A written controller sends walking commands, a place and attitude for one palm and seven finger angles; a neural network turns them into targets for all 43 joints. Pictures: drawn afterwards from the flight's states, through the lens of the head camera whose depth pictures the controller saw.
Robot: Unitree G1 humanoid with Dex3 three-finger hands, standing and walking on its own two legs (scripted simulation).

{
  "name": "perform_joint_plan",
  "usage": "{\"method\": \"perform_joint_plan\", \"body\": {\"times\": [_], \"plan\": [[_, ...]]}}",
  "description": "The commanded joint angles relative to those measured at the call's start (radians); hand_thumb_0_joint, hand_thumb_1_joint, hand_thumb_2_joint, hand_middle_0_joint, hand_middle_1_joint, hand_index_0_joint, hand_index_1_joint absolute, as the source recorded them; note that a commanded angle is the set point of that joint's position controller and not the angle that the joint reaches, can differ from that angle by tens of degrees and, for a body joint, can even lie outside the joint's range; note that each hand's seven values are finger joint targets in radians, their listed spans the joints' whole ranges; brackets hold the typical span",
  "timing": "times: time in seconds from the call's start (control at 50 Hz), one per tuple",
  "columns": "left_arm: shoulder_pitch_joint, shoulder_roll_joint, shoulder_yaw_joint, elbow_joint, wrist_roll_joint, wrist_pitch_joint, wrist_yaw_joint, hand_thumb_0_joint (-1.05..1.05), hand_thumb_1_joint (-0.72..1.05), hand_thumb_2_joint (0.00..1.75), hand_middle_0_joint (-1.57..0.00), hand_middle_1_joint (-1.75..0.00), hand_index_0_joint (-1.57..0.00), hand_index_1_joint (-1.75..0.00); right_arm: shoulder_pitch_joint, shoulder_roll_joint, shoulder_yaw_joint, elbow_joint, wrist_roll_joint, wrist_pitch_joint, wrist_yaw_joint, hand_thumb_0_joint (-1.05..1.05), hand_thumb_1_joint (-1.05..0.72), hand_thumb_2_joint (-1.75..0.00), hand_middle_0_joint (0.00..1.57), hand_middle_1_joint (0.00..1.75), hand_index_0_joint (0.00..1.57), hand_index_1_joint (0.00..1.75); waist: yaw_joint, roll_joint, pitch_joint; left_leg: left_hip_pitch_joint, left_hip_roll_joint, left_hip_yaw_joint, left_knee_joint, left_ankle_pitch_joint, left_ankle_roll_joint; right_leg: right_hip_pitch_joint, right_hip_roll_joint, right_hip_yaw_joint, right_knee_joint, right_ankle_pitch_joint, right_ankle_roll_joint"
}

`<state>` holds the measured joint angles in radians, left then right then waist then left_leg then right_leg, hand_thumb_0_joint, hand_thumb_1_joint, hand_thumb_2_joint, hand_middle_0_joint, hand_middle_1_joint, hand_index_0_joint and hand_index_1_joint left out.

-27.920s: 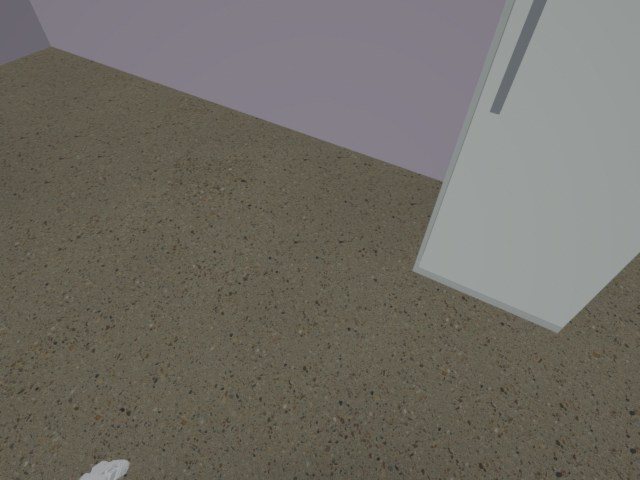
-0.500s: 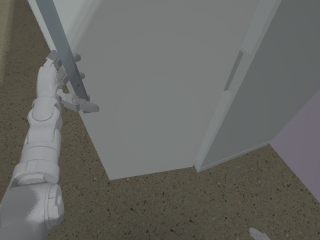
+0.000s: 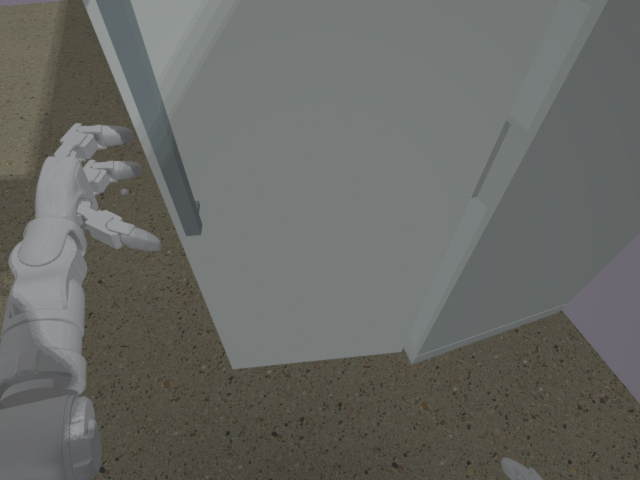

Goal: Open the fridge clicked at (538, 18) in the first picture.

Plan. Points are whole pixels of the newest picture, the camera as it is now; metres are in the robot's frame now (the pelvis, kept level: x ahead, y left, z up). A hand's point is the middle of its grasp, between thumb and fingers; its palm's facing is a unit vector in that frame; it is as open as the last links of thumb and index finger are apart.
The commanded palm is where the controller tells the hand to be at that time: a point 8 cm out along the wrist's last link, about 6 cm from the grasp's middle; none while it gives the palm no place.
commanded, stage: slip the hand off the handle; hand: left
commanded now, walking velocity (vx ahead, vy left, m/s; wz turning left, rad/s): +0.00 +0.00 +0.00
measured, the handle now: (161, 119) +0.48 +0.21 +0.20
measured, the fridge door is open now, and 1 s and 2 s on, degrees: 77 77 77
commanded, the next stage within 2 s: draw the hand back to the body in 0.90 s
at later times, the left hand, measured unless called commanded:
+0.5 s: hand (106, 218) +0.37 +0.26 +0.14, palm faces +0.12 -0.99 -0.11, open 14.6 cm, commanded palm +0.32 +0.31 +0.16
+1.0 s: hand (77, 279) +0.29 +0.26 +0.14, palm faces +0.15 -0.98 -0.13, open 14.7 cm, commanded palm +0.26 +0.31 +0.16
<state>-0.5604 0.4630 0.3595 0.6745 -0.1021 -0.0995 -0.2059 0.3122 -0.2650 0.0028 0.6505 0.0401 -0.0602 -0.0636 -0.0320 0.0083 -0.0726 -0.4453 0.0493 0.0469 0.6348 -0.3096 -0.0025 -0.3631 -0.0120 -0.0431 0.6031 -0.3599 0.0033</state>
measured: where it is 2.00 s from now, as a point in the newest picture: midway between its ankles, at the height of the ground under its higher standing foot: outside the picture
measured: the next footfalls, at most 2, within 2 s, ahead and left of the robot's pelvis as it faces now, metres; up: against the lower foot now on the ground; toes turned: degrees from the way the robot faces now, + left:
none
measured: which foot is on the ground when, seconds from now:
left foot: down 0.00-1.00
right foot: down 0.00-1.00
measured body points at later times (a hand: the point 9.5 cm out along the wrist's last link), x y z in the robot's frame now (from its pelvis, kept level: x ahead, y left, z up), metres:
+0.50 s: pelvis -0.02 +0.01 +0.00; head +0.00 +0.02 +0.45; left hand +0.36 +0.32 +0.15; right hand +0.07 -0.25 -0.10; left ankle +0.00 +0.12 -0.73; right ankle -0.04 -0.12 -0.73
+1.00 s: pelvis -0.03 +0.00 +0.00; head -0.04 +0.00 +0.45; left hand +0.27 +0.31 +0.15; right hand +0.15 -0.23 -0.07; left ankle +0.00 +0.12 -0.73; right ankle -0.04 -0.12 -0.73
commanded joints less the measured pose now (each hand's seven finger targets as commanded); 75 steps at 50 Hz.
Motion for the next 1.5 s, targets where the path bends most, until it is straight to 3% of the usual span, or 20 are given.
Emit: {"method": "perform_joint_plan", "body": {"times": [0.0, 0.08, 0.16, 0.18, 0.2, 0.26, 0.28, 0.4, 0.5, 0.66, 0.88, 1.0, 1.02, 1.06, 1.08, 1.14, 1.26, 1.32, 1.4, 1.48], "plan": [[-0.446, 0.294, 0.059, -0.221, -0.013, -0.082, -0.007, 0.00, -0.55, 0.20, -0.25, -1.15, -0.25, -1.15, 0.023, -0.153, -0.052, -0.114, 0.004, -0.042, -0.015, 0.00, -0.90, -0.90, 0.20, 0.30, 0.20, 0.30, -0.009, 0.046, -0.302, 0.250, -0.041, -0.027, -0.021, 0.384, 0.047, 0.014, 0.038, 0.016, -0.043, 0.439, -0.013], [-0.519, 0.357, 0.083, -0.178, -0.011, -0.115, -0.031, 0.00, -0.55, 0.20, -0.25, -1.15, -0.25, -1.15, 0.038, -0.163, -0.048, -0.098, 0.003, -0.047, -0.022, 0.00, -0.90, -0.90, 0.20, 0.30, 0.20, 0.30, -0.018, 0.080, -0.310, 0.238, -0.042, -0.038, -0.015, 0.326, 0.044, -0.016, 0.040, 0.020, -0.041, 0.375, -0.016], [-0.534, 0.349, 0.056, -0.070, -0.011, -0.121, -0.058, 0.00, -0.55, 0.20, -0.25, -1.15, -0.25, -1.15, 0.049, -0.169, -0.043, -0.094, 0.007, -0.053, -0.028, 0.00, -0.90, -0.90, 0.20, 0.30, 0.20, 0.30, -0.030, 0.077, -0.267, 0.208, -0.043, -0.046, -0.015, 0.261, 0.045, -0.057, 0.041, 0.015, -0.049, 0.302, -0.019], [-0.549, 0.396, 0.084, -0.057, -0.006, -0.124, -0.062, 0.00, -0.55, 0.20, -0.25, -1.15, -0.25, -1.15, 0.057, -0.176, -0.046, -0.088, 0.006, -0.051, -0.029, 0.00, -0.90, -0.90, 0.20, 0.30, 0.20, 0.30, -0.026, 0.070, -0.292, 0.209, -0.037, -0.052, -0.018, 0.248, 0.042, -0.060, 0.039, 0.017, -0.049, 0.287, -0.017], [-0.509, 0.333, 0.037, -0.042, -0.011, -0.120, -0.072, 0.00, -0.55, 0.20, -0.25, -1.15, -0.25, -1.15, 0.050, -0.169, -0.042, -0.100, 0.009, -0.053, -0.025, 0.00, -0.90, -0.90, 0.20, 0.30, 0.20, 0.30, -0.020, 0.091, -0.283, 0.214, -0.039, -0.054, -0.024, 0.237, 0.039, -0.070, 0.041, 0.013, -0.049, 0.269, -0.020], [-0.435, 0.283, 0.025, -0.147, -0.048, -0.142, -0.084, 0.00, -0.55, 0.20, -0.25, -1.15, -0.25, -1.15, 0.048, -0.169, -0.049, -0.127, 0.008, -0.068, -0.018, 0.00, -0.90, -0.90, 0.20, 0.30, 0.20, 0.30, 0.004, 0.106, -0.368, 0.281, -0.036, -0.066, -0.016, 0.301, 0.036, -0.045, 0.050, 0.003, -0.037, 0.290, -0.029], [-0.421, 0.299, 0.040, -0.193, -0.053, -0.145, -0.081, 0.00, -0.55, 0.20, -0.25, -1.15, -0.25, -1.15, 0.041, -0.172, -0.053, -0.131, 0.009, -0.068, -0.013, 0.00, -0.90, -0.90, 0.20, 0.30, 0.20, 0.30, 0.011, 0.137, -0.393, 0.306, -0.029, -0.069, -0.016, 0.306, 0.031, -0.058, 0.050, 0.004, -0.034, 0.287, -0.027], [-0.274, 0.318, 0.103, -0.237, -0.072, -0.089, -0.037, 0.00, -0.55, 0.20, -0.25, -1.15, -0.25, -1.15, 0.001, -0.168, -0.042, -0.156, 0.015, -0.070, -0.008, 0.00, -0.90, -0.90, 0.20, 0.30, 0.20, 0.30, 0.038, 0.030, -0.243, 0.174, -0.034, -0.058, -0.056, 0.206, 0.040, -0.019, 0.050, -0.001, -0.045, 0.245, -0.021], [-0.186, 0.302, 0.109, -0.466, -0.054, -0.091, 0.005, 0.00, -0.55, 0.20, -0.25, -1.15, -0.25, -1.15, -0.040, -0.147, -0.038, -0.190, 0.008, -0.089, -0.002, 0.00, -0.90, -0.90, 0.20, 0.30, 0.20, 0.30, 0.059, 0.112, -0.303, 0.246, -0.032, -0.058, -0.058, 0.273, 0.034, 0.010, 0.052, -0.001, -0.031, 0.273, -0.026], [-0.154, 0.177, 0.004, -0.500, -0.102, -0.027, -0.040, 0.00, -0.55, 0.20, -0.25, -1.15, -0.25, -1.15, -0.094, -0.138, -0.023, -0.174, 0.025, -0.121, -0.032, 0.00, -0.90, -0.90, 0.20, 0.30, 0.20, 0.30, 0.013, 0.066, -0.160, 0.213, -0.035, -0.059, -0.082, 0.118, 0.039, -0.035, 0.051, -0.003, -0.082, 0.165, -0.019], [-0.045, 0.194, 0.032, -0.619, -0.111, -0.035, -0.027, 0.00, -0.55, 0.20, -0.25, -1.15, -0.25, -1.15, -0.146, -0.125, -0.007, -0.175, 0.015, -0.164, -0.042, 0.00, -0.90, -0.90, 0.20, 0.30, 0.20, 0.30, 0.057, 0.080, -0.221, 0.250, -0.043, -0.068, -0.084, 0.133, 0.033, 0.015, 0.038, 0.003, -0.086, 0.169, -0.022], [-0.062, 0.213, 0.053, -0.589, -0.104, -0.015, -0.014, 0.00, -0.55, 0.20, -0.25, -1.15, -0.25, -1.15, -0.165, -0.118, 0.004, -0.159, 0.015, -0.164, -0.051, 0.00, -0.90, -0.90, 0.20, 0.30, 0.20, 0.30, 0.049, 0.063, -0.150, 0.206, -0.045, -0.053, -0.095, 0.106, 0.033, 0.020, 0.032, 0.012, -0.106, 0.152, -0.015], [-0.069, 0.144, 0.115, -0.507, -0.291, 0.071, -0.051, 0.00, -0.55, 0.20, -0.25, -1.15, -0.25, -1.15, -0.202, -0.123, 0.012, -0.168, 0.042, -0.177, -0.061, 0.00, -0.90, -0.90, 0.20, 0.30, 0.20, 0.30, 0.067, 0.035, -0.192, 0.218, -0.052, -0.067, -0.112, 0.071, 0.028, 0.093, 0.026, 0.018, -0.134, 0.150, -0.024], [-0.103, 0.180, 0.120, -0.578, -0.305, 0.136, -0.091, 0.00, -0.55, 0.20, -0.25, -1.15, -0.25, -1.15, -0.223, -0.118, 0.018, -0.174, 0.044, -0.197, -0.080, 0.00, -0.90, -0.90, 0.20, 0.30, 0.20, 0.30, 0.074, 0.060, -0.218, 0.249, -0.055, -0.059, -0.109, 0.103, 0.033, 0.127, 0.021, 0.025, -0.148, 0.181, -0.020], [-0.081, 0.225, 0.137, -0.601, -0.283, 0.156, -0.091, 0.00, -0.55, 0.20, -0.25, -1.15, -0.25, -1.15, -0.216, -0.121, 0.021, -0.176, 0.042, -0.203, -0.082, 0.00, -0.90, -0.90, 0.20, 0.30, 0.20, 0.30, 0.085, 0.094, -0.228, 0.253, -0.055, -0.061, -0.116, 0.132, 0.033, 0.123, 0.017, 0.022, -0.140, 0.203, -0.020], [0.049, 0.166, 0.054, -0.670, -0.183, 0.172, -0.054, 0.00, -0.55, 0.20, -0.25, -1.15, -0.25, -1.15, -0.191, -0.107, 0.017, -0.187, 0.031, -0.208, -0.062, 0.00, -0.90, -0.90, 0.20, 0.30, 0.20, 0.30, 0.083, 0.121, -0.173, 0.264, -0.048, -0.053, -0.122, 0.195, 0.037, 0.079, 0.022, 0.004, -0.125, 0.249, -0.017], [0.236, 0.168, 0.150, -0.726, -0.269, 0.172, -0.078, 0.00, -0.55, 0.20, -0.25, -1.15, -0.25, -1.15, -0.197, -0.118, 0.008, -0.198, 0.036, -0.208, -0.049, 0.00, -0.90, -0.90, 0.20, 0.30, 0.20, 0.30, 0.094, -0.053, -0.164, 0.243, -0.049, -0.040, -0.116, 0.206, 0.039, 0.132, 0.030, 0.007, -0.133, 0.298, -0.003], [0.262, 0.186, 0.177, -0.788, -0.267, 0.185, -0.077, 0.00, -0.55, 0.20, -0.25, -1.15, -0.25, -1.15, -0.208, -0.112, 0.008, -0.203, 0.033, -0.209, -0.052, 0.00, -0.90, -0.90, 0.20, 0.30, 0.20, 0.30, 0.104, 0.009, -0.167, 0.259, -0.051, -0.037, -0.124, 0.220, 0.038, 0.130, 0.024, 0.012, -0.127, 0.312, -0.004], [0.227, 0.161, 0.130, -0.864, -0.235, 0.199, -0.056, 0.00, -0.55, 0.20, -0.25, -1.15, -0.25, -1.15, -0.214, -0.102, 0.015, -0.198, 0.033, -0.212, -0.058, 0.00, -0.90, -0.90, 0.20, 0.30, 0.20, 0.30, 0.083, 0.102, -0.107, 0.273, -0.049, -0.039, -0.132, 0.186, 0.036, 0.087, 0.026, 0.012, -0.147, 0.248, -0.008], [0.257, 0.159, 0.133, -0.928, -0.245, 0.183, -0.062, 0.00, -0.41, 0.27, -0.25, -1.07, -0.25, -1.07, -0.216, -0.103, 0.017, -0.192, 0.028, -0.226, -0.071, 0.00, -0.90, -0.90, 0.20, 0.30, 0.20, 0.30, 0.080, 0.079, -0.125, 0.297, -0.050, -0.046, -0.133, 0.194, 0.040, 0.104, 0.031, 0.008, -0.154, 0.255, -0.006]]}}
